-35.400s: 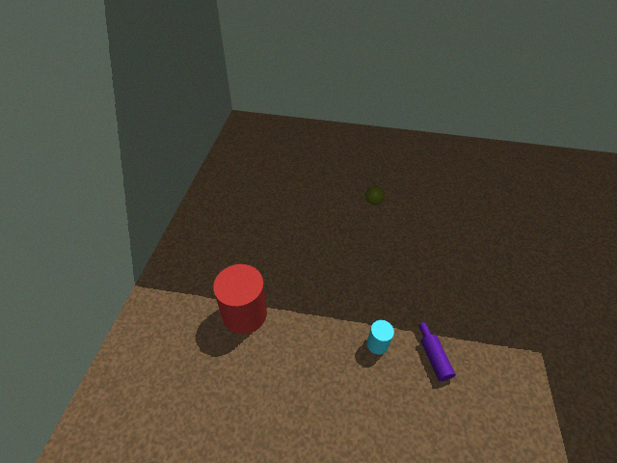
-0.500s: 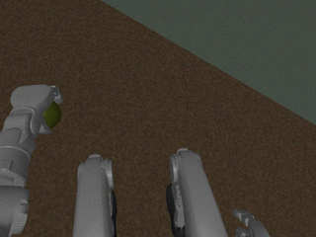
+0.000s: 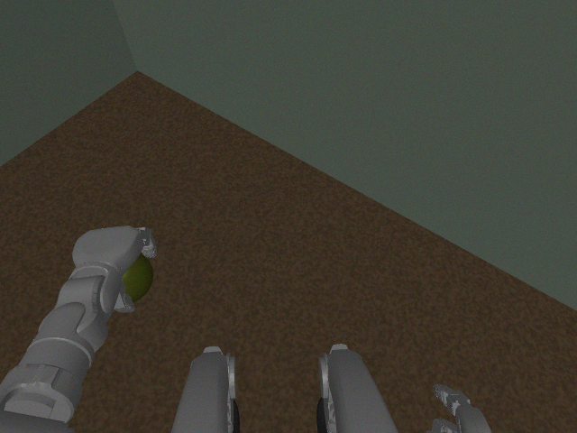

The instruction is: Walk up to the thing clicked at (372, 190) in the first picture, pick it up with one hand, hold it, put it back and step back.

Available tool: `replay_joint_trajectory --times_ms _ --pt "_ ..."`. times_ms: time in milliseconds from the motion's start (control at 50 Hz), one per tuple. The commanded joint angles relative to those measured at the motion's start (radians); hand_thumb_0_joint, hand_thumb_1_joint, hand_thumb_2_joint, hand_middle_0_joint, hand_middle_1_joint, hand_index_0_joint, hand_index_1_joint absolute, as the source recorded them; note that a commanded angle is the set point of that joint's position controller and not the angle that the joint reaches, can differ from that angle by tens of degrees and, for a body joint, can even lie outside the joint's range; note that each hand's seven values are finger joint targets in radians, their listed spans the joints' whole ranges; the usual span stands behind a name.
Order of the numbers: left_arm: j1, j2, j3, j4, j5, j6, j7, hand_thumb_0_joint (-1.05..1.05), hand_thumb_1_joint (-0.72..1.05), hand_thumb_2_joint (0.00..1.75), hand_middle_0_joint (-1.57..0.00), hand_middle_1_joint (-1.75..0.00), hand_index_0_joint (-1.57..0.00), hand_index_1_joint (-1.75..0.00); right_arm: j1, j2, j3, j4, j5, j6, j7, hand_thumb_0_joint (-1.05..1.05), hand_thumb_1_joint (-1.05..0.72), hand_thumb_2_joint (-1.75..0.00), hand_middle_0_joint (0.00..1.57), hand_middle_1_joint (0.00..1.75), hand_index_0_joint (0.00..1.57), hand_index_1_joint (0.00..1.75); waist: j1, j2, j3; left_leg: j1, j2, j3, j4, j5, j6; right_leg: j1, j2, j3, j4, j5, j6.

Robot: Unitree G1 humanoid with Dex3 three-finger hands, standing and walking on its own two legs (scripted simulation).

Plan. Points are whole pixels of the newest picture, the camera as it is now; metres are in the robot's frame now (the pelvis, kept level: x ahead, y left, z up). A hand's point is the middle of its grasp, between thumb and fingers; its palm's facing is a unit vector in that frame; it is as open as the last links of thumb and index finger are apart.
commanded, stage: lift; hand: left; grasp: from above
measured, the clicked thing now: (124, 276) +0.37 +0.25 -0.11
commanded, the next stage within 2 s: hold in 0.66 s
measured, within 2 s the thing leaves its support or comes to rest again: neither
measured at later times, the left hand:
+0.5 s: hand (106, 241) +0.36 +0.22 +0.03, palm faces -0.43 -0.08 -0.90, open 10.2 cm
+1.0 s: hand (88, 220) +0.37 +0.23 +0.08, palm faces -0.45 -0.06 -0.89, open 10.1 cm
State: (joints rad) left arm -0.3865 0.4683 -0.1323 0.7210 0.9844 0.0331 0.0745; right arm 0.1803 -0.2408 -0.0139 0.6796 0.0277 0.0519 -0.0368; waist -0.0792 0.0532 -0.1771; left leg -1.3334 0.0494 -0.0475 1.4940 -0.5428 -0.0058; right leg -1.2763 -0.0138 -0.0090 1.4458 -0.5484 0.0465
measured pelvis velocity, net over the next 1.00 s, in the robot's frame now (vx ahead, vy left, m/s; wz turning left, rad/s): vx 0.06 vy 0.00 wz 0.00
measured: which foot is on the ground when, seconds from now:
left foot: down 0.00-1.00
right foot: down 0.00-1.00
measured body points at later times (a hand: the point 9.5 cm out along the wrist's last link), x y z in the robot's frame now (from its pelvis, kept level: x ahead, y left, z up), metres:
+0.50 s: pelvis +0.04 +0.00 +0.11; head +0.09 +0.00 +0.56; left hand +0.38 +0.22 +0.09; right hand +0.13 -0.27 -0.01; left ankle +0.08 +0.12 -0.57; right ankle +0.07 -0.15 -0.57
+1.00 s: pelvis +0.06 +0.00 +0.15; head +0.09 -0.01 +0.60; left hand +0.39 +0.23 +0.13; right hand +0.17 -0.26 +0.03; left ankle +0.08 +0.12 -0.57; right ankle +0.07 -0.15 -0.57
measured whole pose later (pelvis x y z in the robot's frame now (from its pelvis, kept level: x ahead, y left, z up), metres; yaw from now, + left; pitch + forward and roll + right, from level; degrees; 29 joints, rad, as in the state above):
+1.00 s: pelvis +0.06 +0.00 +0.15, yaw +0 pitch +6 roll -1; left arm -0.31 0.37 -0.21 0.79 1.00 0.04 0.08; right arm 0.24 -0.25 -0.05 0.71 0.04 0.03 -0.04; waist -0.03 0.04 -0.07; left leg -0.49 0.04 0.03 0.71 -0.33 0.00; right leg -0.47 -0.03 0.03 0.68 -0.32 0.05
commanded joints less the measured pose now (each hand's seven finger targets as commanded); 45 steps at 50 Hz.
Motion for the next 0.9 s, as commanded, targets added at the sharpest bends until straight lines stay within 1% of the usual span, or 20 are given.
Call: replay_joint_trajectory --times_ms 0,20,40,100,120,160,180,200,240,260,300,340,480,500,580,640,720,760,800,880 --pt "-0.317 0.217 0.083 -0.152 0.002 -0.001 0.042 0.00 0.63 0.92 -0.99 -0.83 -1.00 -0.83 0.050 -0.158 -0.061 -0.072 0.005 -0.047 -0.024 0.00 -0.91 -0.90 0.20 0.30 0.20 0.30 -0.011 0.047 -0.330 0.431 -0.029 -0.005 -0.361 0.013 0.016 0.260 0.045 -0.021 -0.315 0.057 -0.060" --pt "-0.276 0.195 0.076 -0.116 0.001 0.000 0.042 0.00 0.61 0.94 -1.01 -0.82 -1.00 -0.83 0.052 -0.154 -0.060 -0.070 0.005 -0.051 -0.025 0.00 -0.91 -0.90 0.20 0.30 0.20 0.30 -0.007 0.030 -0.312 0.447 -0.029 0.000 -0.378 0.028 0.016 0.287 0.044 -0.018 -0.340 0.069 -0.059" --pt "-0.284 0.150 0.038 -0.123 -0.007 -0.004 0.039 0.00 0.61 0.94 -1.01 -0.80 -1.00 -0.82 0.050 -0.149 -0.059 -0.070 0.005 -0.056 -0.025 0.00 -0.91 -0.90 0.20 0.30 0.20 0.30 -0.011 0.031 -0.309 0.473 -0.029 -0.001 -0.400 0.040 0.014 0.308 0.044 -0.018 -0.357 0.079 -0.061" --pt "-0.260 0.177 0.062 -0.097 0.001 -0.008 0.049 0.00 0.60 0.91 -1.00 -0.80 -0.99 -0.81 0.062 -0.154 -0.065 -0.066 0.006 -0.065 -0.029 0.00 -0.91 -0.91 0.20 0.30 0.20 0.30 0.004 0.019 -0.293 0.536 -0.032 0.009 -0.457 0.071 0.014 0.377 0.043 -0.011 -0.428 0.102 -0.060" --pt "-0.294 0.158 0.042 -0.125 -0.002 -0.013 0.053 0.00 0.60 0.89 -1.00 -0.78 -0.99 -0.79 0.059 -0.149 -0.062 -0.069 0.006 -0.069 -0.029 0.00 -0.91 -0.91 0.20 0.30 0.20 0.30 0.002 0.031 -0.292 0.558 -0.032 0.007 -0.481 0.070 0.012 0.396 0.046 -0.013 -0.441 0.105 -0.060" --pt "-0.295 0.164 0.054 -0.101 0.009 -0.014 0.069 0.00 0.61 0.91 -1.01 -0.79 -1.00 -0.80 0.065 -0.151 -0.061 -0.059 0.002 -0.076 -0.030 0.00 -0.91 -0.91 0.20 0.30 0.20 0.30 0.003 0.039 -0.286 0.609 -0.030 0.008 -0.519 0.089 0.010 0.425 0.046 -0.015 -0.475 0.128 -0.058" --pt "-0.313 0.140 0.031 -0.103 0.010 -0.017 0.074 0.00 0.62 0.89 -1.01 -0.78 -1.00 -0.79 0.064 -0.148 -0.061 -0.059 0.002 -0.081 -0.030 0.00 -0.91 -0.91 0.20 0.30 0.20 0.30 0.001 0.042 -0.272 0.625 -0.030 0.007 -0.539 0.095 0.008 0.440 0.049 -0.018 -0.488 0.135 -0.056" --pt "-0.310 0.162 0.052 -0.107 0.015 -0.019 0.084 0.00 0.61 0.88 -1.01 -0.78 -1.00 -0.79 0.068 -0.148 -0.063 -0.057 0.003 -0.083 -0.030 0.00 -0.91 -0.91 0.20 0.30 0.20 0.30 0.010 0.046 -0.275 0.646 -0.033 0.012 -0.553 0.115 0.008 0.465 0.048 -0.015 -0.505 0.152 -0.056" --pt "-0.309 0.161 0.054 -0.092 0.019 -0.018 0.099 0.00 0.61 0.87 -1.01 -0.77 -1.00 -0.78 0.079 -0.150 -0.065 -0.049 0.002 -0.085 -0.029 0.00 -0.91 -0.91 0.20 0.30 0.20 0.30 0.007 0.029 -0.273 0.681 -0.037 0.022 -0.573 0.171 0.008 0.505 0.047 -0.010 -0.541 0.194 -0.056" --pt "-0.339 0.148 0.036 -0.107 0.020 -0.020 0.104 0.00 0.62 0.88 -1.01 -0.77 -1.01 -0.78 0.080 -0.149 -0.064 -0.051 0.002 -0.086 -0.028 0.00 -0.91 -0.90 0.20 0.30 0.20 0.30 0.004 0.036 -0.265 0.703 -0.039 0.028 -0.589 0.183 0.007 0.524 0.046 -0.010 -0.557 0.204 -0.056" --pt "-0.325 0.155 0.047 -0.092 0.022 -0.013 0.118 0.00 0.62 0.88 -1.02 -0.77 -1.01 -0.78 0.084 -0.150 -0.068 -0.046 0.002 -0.087 -0.026 0.00 -0.91 -0.90 0.20 0.30 0.20 0.30 0.009 0.027 -0.255 0.736 -0.041 0.033 -0.615 0.220 0.006 0.563 0.047 -0.008 -0.591 0.232 -0.054" --pt "-0.295 0.130 0.033 -0.072 0.021 -0.004 0.122 0.00 0.61 0.88 -1.02 -0.76 -1.01 -0.77 0.096 -0.147 -0.067 -0.038 0.000 -0.085 -0.022 0.00 -0.91 -0.90 0.20 0.30 0.20 0.30 0.013 0.003 -0.260 0.765 -0.045 0.036 -0.630 0.269 0.007 0.610 0.044 -0.002 -0.616 0.277 -0.051" --pt "-0.262 0.101 0.015 -0.034 0.010 0.017 0.111 0.00 0.67 0.89 -1.05 -0.77 -1.05 -0.77 0.092 -0.149 -0.073 -0.049 0.003 -0.073 -0.015 0.00 -0.90 -0.90 0.20 0.30 0.20 0.30 0.025 -0.009 -0.211 0.847 -0.051 0.047 -0.722 0.325 0.006 0.707 0.041 0.004 -0.707 0.328 -0.048" --pt "-0.246 0.113 0.025 -0.030 0.009 0.018 0.109 0.00 0.68 0.91 -1.06 -0.78 -1.06 -0.78 0.090 -0.150 -0.075 -0.053 0.003 -0.072 -0.014 0.00 -0.90 -0.90 0.20 0.30 0.20 0.30 0.032 -0.019 -0.204 0.855 -0.052 0.047 -0.735 0.335 0.006 0.725 0.041 0.004 -0.722 0.336 -0.047" --pt "-0.253 0.103 0.013 -0.052 0.002 0.013 0.091 0.00 0.72 0.92 -1.10 -0.78 -1.10 -0.78 0.083 -0.150 -0.076 -0.058 0.006 -0.071 -0.014 0.00 -0.90 -0.90 0.20 0.30 0.20 0.30 0.024 -0.032 -0.201 0.903 -0.055 0.057 -0.767 0.370 0.009 0.772 0.039 0.011 -0.762 0.375 -0.043" --pt "-0.287 0.124 0.027 -0.085 0.010 0.006 0.088 0.00 0.73 0.94 -1.09 -0.80 -1.09 -0.80 0.084 -0.154 -0.078 -0.059 0.005 -0.069 -0.016 0.00 -0.90 -0.90 0.20 0.30 0.20 0.30 0.029 -0.009 -0.202 0.946 -0.053 0.059 -0.796 0.389 0.005 0.786 0.041 0.007 -0.780 0.384 -0.047" --pt "-0.260 0.094 0.006 -0.091 0.018 0.006 0.092 0.00 0.73 0.96 -1.11 -0.79 -1.11 -0.80 0.070 -0.152 -0.077 -0.066 0.008 -0.068 -0.015 0.00 -0.90 -0.90 0.20 0.30 0.20 0.30 0.029 -0.013 -0.182 0.987 -0.054 0.063 -0.830 0.406 0.003 0.807 0.040 0.005 -0.807 0.396 -0.049" --pt "-0.272 0.117 0.024 -0.112 0.017 0.005 0.092 0.00 0.72 0.95 -1.10 -0.75 -1.09 -0.77 0.064 -0.154 -0.081 -0.063 0.009 -0.067 -0.015 0.00 -0.90 -0.90 0.20 0.30 0.20 0.30 0.037 -0.001 -0.180 0.998 -0.054 0.063 -0.844 0.416 0.000 0.821 0.042 0.004 -0.817 0.402 -0.049" --pt "-0.269 0.101 0.006 -0.102 0.021 0.008 0.082 0.00 0.69 0.95 -1.10 -0.72 -1.07 -0.75 0.057 -0.154 -0.081 -0.065 0.010 -0.068 -0.013 0.00 -0.90 -0.90 0.20 0.30 0.20 0.30 0.037 -0.002 -0.165 1.015 -0.051 0.061 -0.865 0.416 -0.003 0.830 0.046 -0.003 -0.825 0.394 -0.051" --pt "-0.262 0.112 0.006 -0.106 0.031 0.003 0.059 0.00 0.69 0.93 -1.10 -0.71 -1.07 -0.74 0.044 -0.157 -0.083 -0.077 0.012 -0.064 -0.012 0.00 -0.90 -0.90 0.20 0.30 0.20 0.30 0.043 -0.011 -0.142 1.015 -0.056 0.066 -0.885 0.408 0.000 0.851 0.045 0.002 -0.851 0.390 -0.051"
